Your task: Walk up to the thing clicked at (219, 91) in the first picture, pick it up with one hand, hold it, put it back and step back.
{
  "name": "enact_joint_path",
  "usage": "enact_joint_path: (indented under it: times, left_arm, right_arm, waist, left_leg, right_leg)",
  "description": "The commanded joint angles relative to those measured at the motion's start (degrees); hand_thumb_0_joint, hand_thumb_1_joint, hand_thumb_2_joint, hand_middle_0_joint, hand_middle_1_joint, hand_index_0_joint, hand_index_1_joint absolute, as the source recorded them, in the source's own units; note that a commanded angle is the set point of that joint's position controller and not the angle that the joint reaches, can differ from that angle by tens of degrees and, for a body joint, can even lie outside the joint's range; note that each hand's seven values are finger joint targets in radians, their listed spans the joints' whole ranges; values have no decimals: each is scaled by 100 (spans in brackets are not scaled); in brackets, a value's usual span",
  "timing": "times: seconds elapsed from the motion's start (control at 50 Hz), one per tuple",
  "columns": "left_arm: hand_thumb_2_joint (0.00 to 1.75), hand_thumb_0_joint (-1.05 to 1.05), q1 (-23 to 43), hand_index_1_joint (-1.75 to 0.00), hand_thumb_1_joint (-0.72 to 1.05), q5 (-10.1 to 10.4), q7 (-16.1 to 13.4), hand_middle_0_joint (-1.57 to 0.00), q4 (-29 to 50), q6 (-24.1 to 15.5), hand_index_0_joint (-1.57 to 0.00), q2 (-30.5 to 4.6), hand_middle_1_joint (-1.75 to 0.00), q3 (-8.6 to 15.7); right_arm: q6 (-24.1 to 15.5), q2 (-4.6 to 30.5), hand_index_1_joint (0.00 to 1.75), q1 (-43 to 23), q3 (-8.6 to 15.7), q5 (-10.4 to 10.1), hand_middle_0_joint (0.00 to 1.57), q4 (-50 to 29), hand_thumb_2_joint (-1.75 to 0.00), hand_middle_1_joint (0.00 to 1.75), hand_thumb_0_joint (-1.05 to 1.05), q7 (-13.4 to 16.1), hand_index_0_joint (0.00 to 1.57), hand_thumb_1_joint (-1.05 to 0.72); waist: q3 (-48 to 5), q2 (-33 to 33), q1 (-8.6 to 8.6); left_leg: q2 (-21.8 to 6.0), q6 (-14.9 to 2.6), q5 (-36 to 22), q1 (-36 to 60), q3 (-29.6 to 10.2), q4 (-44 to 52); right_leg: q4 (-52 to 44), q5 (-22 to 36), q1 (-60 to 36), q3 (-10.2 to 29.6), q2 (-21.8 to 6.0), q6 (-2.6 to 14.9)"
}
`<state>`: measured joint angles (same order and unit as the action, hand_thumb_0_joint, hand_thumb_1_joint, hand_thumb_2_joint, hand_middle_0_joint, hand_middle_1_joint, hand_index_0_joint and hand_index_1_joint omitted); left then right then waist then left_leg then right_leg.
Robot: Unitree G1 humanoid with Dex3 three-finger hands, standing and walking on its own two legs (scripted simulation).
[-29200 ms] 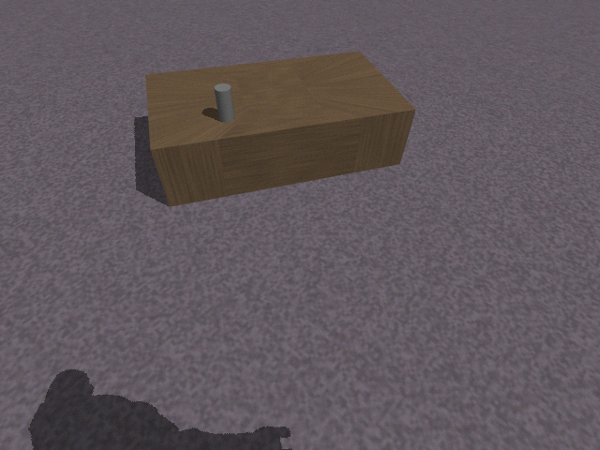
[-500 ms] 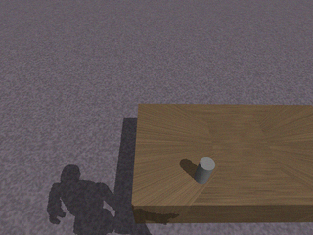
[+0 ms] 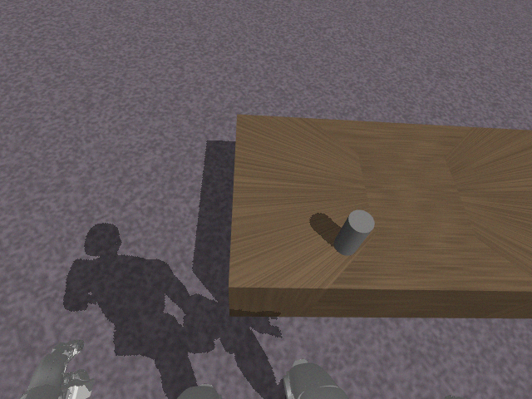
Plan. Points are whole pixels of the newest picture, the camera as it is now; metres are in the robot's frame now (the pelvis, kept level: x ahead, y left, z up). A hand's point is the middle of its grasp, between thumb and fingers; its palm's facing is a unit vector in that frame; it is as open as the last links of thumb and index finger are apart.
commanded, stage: step back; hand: right
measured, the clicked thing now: (352, 233) +0.53 -0.29 -0.35
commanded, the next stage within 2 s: none
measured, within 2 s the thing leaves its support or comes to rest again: neither
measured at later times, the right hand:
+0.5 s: hand out of the picture +0.00 -0.27 -0.14, palm faces +0.01 +0.92 -0.38, open 7.4 cm
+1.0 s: hand out of the picture -0.11 -0.26 -0.12, palm faces +0.05 +0.90 -0.43, open 7.4 cm
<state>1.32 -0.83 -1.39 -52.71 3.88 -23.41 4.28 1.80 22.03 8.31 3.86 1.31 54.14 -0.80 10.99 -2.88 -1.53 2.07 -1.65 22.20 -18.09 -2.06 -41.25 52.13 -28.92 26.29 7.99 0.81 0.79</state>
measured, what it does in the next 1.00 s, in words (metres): walks backwards: right foot, then left foot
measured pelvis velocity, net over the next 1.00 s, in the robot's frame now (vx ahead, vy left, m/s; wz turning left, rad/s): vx -0.23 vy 0.02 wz -0.11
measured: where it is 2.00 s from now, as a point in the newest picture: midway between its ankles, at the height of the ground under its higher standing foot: outside the picture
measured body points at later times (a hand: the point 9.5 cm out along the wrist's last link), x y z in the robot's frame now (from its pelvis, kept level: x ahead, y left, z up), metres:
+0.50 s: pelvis -0.09 +0.01 +0.01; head -0.02 -0.01 +0.46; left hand +0.04 +0.30 -0.10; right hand +0.00 -0.32 -0.11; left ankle -0.11 +0.13 -0.65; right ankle -0.08 -0.13 -0.72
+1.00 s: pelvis -0.23 +0.02 +0.01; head -0.16 +0.03 +0.45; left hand -0.12 +0.33 -0.12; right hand -0.12 -0.30 -0.09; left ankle -0.12 +0.13 -0.72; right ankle -0.29 -0.13 -0.69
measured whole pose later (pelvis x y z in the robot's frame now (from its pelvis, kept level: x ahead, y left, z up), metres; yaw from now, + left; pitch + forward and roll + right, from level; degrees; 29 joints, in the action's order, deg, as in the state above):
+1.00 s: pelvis -0.23 +0.02 +0.01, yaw -7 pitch -2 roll -1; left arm -11.8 -1.2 0.3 -48.4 4.0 -23.2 5.3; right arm 1.1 21.2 5.9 2.5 1.6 45.2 0.6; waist 10.2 -1.7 1.1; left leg -2.7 -0.8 10.3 -22.6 1.8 -34.8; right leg 48.3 -27.5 16.4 5.1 1.3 -1.1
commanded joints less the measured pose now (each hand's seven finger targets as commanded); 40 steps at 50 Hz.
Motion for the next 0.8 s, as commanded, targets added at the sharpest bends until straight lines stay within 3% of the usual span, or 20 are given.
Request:
enact_joint_path:
  times: [0.0,0.08,0.14,0.2,0.24,0.26,0.28,0.3,0.32,0.34,0.38,0.5,0.54,0.56,0.58,0.6,0.62,0.66,0.7,0.78]
  left_arm:
    - [90,0,-539,-30,90,73,-133,-20,323,-84,-20,-930,-30,200]
    - [90,0,-482,-30,90,22,-51,-20,548,-172,-20,-885,-30,217]
    - [90,0,-407,-30,90,20,-11,-20,707,-222,-20,-823,-30,237]
    - [90,0,-890,-30,90,-6,28,-20,581,-270,-20,-706,-30,272]
    - [90,0,-1342,-30,90,-75,10,-20,405,-337,-20,-690,-30,278]
    - [90,0,-1278,-30,90,-155,-2,-20,477,-394,-20,-1062,-30,347]
    - [90,0,-1051,-30,90,-67,28,-20,600,-370,-20,-1564,-30,464]
    - [90,0,-909,-30,90,-85,25,-20,758,-390,-20,-1733,-30,480]
    - [90,0,-808,-30,90,-24,24,-20,831,-390,-20,-1447,-30,449]
    - [90,0,-583,-30,90,33,9,-20,903,-377,-20,-1236,-30,397]
    - [90,0,-415,-30,90,-51,-29,-20,1017,-350,-20,-1108,-30,374]
    - [90,0,-913,-30,90,-85,-74,-20,1142,-285,-20,-1063,-30,339]
    - [90,0,-791,-30,90,-15,-25,-20,1217,-218,-20,-1142,-30,314]
    - [90,0,-676,-30,90,18,-1,-20,1288,-180,-20,-1136,-30,290]
    - [90,0,-816,-30,90,35,13,-20,1331,-148,-20,-906,-30,233]
    - [90,0,-855,-30,90,77,9,-20,1395,-145,-20,-635,-30,181]
    - [90,0,-541,-30,90,24,-101,-20,1356,-136,-20,-890,-30,306]
    - [90,0,-668,-30,90,25,-119,-20,1190,-115,-20,-943,-30,330]
    - [90,0,-1210,-30,90,55,-72,-20,982,-121,-20,-948,-30,358]
    - [90,0,-1279,-30,90,-26,-7,-20,994,-127,-20,-892,-30,378]
  right_arm:
    - [-175,1535,30,-432,335,72,20,-688,-90,30,0,222,20,-90]
    - [-178,1327,30,180,293,68,20,-687,-90,30,0,295,20,-90]
    - [-151,1392,30,393,299,31,20,-714,-90,30,0,302,20,-90]
    - [-88,1474,30,132,264,-16,20,-799,-90,30,0,270,20,-90]
    - [-57,1387,30,-63,220,-103,20,-848,-90,30,0,245,20,-90]
    - [-63,1176,30,-60,158,-166,20,-886,-90,30,0,234,20,-90]
    - [-65,974,30,-175,95,-212,20,-968,-90,30,0,233,20,-90]
    - [-16,1044,30,-290,149,-159,20,-911,-90,30,0,311,20,-90]
    - [10,1168,30,-117,173,-150,20,-796,-90,30,0,315,20,-90]
    - [7,1179,30,106,149,-213,20,-724,-90,30,0,301,20,-90]
    - [-56,1147,30,211,123,-200,20,-697,-90,30,0,306,20,-90]
    - [-116,979,30,200,93,-97,20,-839,-90,30,0,266,20,-90]
    - [-163,927,30,492,151,-48,20,-700,-90,30,0,239,20,-90]
    - [-185,988,30,680,208,-6,20,-633,-90,30,0,227,20,-90]
    - [-218,1224,30,554,285,72,20,-701,-90,30,0,234,20,-90]
    - [-231,1799,30,311,392,123,20,-822,-90,30,0,202,20,-90]
    - [-226,2179,30,381,463,70,20,-874,-90,30,0,171,20,-90]
    - [-234,1640,30,-101,314,45,20,-872,-90,30,0,224,20,-90]
    - [-240,1369,30,-377,259,42,20,-1004,-90,30,0,277,20,-90]
    - [-246,1243,30,19,283,13,20,-1042,-90,30,0,298,20,-90]
  waist:
    - [-1411,1066,281]
    - [-1526,1036,20]
    - [-1454,1005,-148]
    - [-1665,1257,20]
    - [-1894,1060,252]
    - [-1896,357,193]
    - [-1550,-820,275]
    - [-1291,-1208,424]
    - [-1123,-705,291]
    - [-1099,-353,126]
    - [-1092,-513,100]
    - [-1412,-864,331]
    - [-1516,-799,148]
    - [-1514,-567,12]
    - [-1480,-24,103]
    - [-1449,1425,116]
    - [-1463,1613,-232]
    - [-1210,830,109]
    - [-1121,984,383]
    - [-1270,940,116]
  left_leg:
    - [-1752,-1227,-3965,887,-1669,1465]
    - [-1625,-1367,-4539,1742,-1381,1088]
    - [-1588,-1307,-4506,1839,-1287,1016]
    - [-1467,-1039,-3859,1406,-1169,834]
    - [-1258,-713,-3426,898,-899,385]
    - [-869,-379,-2477,-137,-751,74]
    - [197,-10,-663,-788,-166,-835]
    - [327,79,1457,-787,-365,-2064]
    - [279,129,1380,-787,-739,-2675]
    - [387,119,1062,-842,-878,-2786]
    - [465,171,749,-939,-627,-2708]
    - [-37,175,684,-644,-129,-244]
    - [21,122,-213,50,232,1027]
    - [-5,98,-1238,577,264,1608]
    - [-632,-97,-2077,956,-634,1773]
    - [-1943,-705,-3099,1226,-2364,2086]
    - [-2595,-1471,-3596,615,-3006,2139]
    - [-2069,-1212,-3633,670,-1930,1893]
    - [-1736,-1086,-3683,763,-1277,1670]
    - [-1658,-1218,-3667,1397,-1110,1579]
  right_leg:
    - [2022,-247,378,478,466,69]
    - [1221,-280,398,83,324,-207]
    - [21,-201,130,-199,212,-221]
    - [-1669,520,-848,-607,94,-37]
    - [-2935,1932,-1800,-640,7,112]
    - [-2739,2858,-2416,317,-618,319]
    - [-2866,3838,-2136,1496,-1605,1140]
    - [-2974,4589,-1479,2277,-2430,1865]
    - [-2965,4506,-1254,1951,-2281,1792]
    - [-2756,4639,-1391,1229,-1802,1559]
    - [-2532,4749,-1573,618,-1416,1274]
    - [-2030,4827,-2464,460,-1315,1075]
    - [-1590,4525,-2175,302,-1107,911]
    - [-1379,3999,-1693,225,-1008,699]
    - [-1039,2869,-1006,174,-600,415]
    - [-2,419,75,-234,438,140]
    - [1035,-1074,-74,214,644,53]
    - [1979,-539,233,598,569,97]
    - [2277,-83,357,446,522,9]
    - [1923,60,443,275,514,-279]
